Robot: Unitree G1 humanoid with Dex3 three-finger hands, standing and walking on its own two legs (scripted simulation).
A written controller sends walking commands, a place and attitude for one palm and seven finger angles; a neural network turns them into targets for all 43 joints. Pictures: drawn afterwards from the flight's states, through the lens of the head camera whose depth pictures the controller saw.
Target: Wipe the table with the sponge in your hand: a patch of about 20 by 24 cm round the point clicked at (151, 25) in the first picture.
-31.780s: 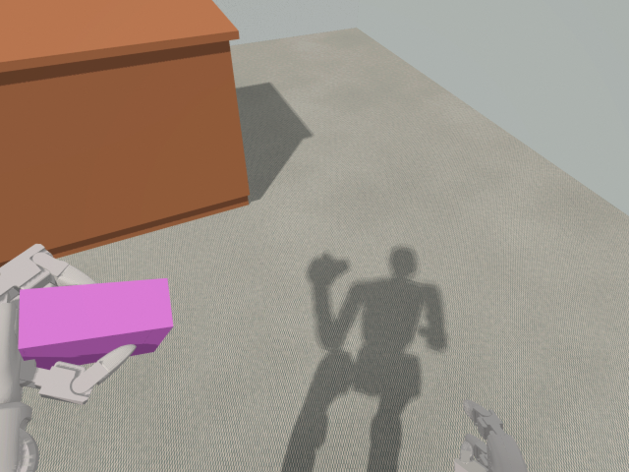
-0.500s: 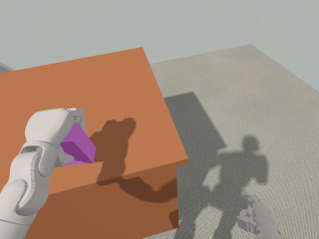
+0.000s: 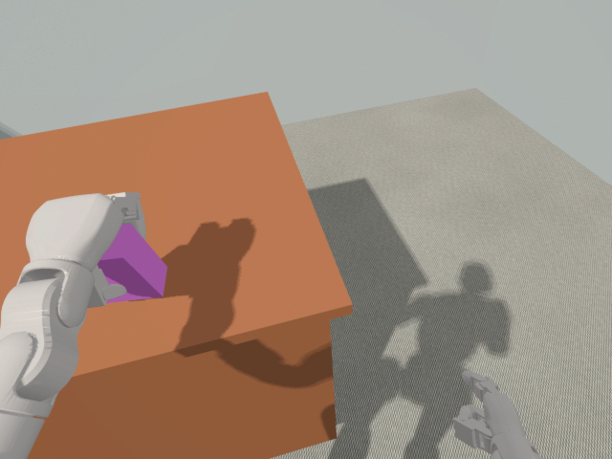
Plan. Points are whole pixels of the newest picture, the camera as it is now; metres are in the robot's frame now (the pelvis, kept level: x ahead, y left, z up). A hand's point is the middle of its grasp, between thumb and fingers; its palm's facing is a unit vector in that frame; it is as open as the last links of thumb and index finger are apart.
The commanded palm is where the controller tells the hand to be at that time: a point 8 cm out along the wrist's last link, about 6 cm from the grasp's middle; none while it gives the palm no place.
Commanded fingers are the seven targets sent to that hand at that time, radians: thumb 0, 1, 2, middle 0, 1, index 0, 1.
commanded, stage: move the sponge above the wiping area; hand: left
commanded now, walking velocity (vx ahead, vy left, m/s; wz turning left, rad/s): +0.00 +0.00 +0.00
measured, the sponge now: (113, 273) +0.28 +0.31 +0.12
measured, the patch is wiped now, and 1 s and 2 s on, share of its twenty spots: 0.00 0.00 0.00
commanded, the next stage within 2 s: lower the sponge onto the table in 0.94 s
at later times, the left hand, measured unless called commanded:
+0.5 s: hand (87, 244) +0.27 +0.31 +0.18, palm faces +0.20 +0.00 -0.98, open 9.1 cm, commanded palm +0.23 +0.32 +0.23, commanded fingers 0.00 0.10 1.30 -1.20 -1.60 -1.20 -1.60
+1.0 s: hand (74, 242) +0.27 +0.31 +0.19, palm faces +0.24 -0.02 -0.97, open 9.1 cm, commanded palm +0.22 +0.31 +0.23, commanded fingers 0.00 0.10 1.30 -1.20 -1.60 -1.20 -1.60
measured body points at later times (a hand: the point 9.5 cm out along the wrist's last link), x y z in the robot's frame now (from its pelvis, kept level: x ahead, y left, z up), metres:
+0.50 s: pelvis -0.01 +0.01 +0.00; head -0.02 -0.04 +0.45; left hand +0.26 +0.31 +0.23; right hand +0.23 -0.20 -0.10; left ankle +0.02 +0.11 -0.74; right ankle -0.01 -0.08 -0.74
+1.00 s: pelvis -0.01 +0.01 +0.00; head -0.02 -0.04 +0.45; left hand +0.25 +0.31 +0.24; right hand +0.23 -0.19 -0.10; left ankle +0.02 +0.11 -0.74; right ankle -0.01 -0.08 -0.74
